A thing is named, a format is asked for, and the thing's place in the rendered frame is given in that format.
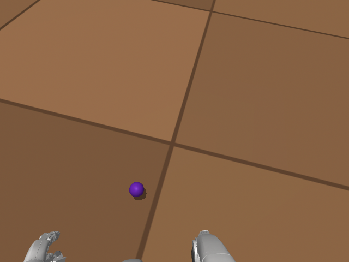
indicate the left robot hand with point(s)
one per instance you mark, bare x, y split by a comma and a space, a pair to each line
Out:
39, 249

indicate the ball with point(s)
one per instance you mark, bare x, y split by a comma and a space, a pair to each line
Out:
136, 189

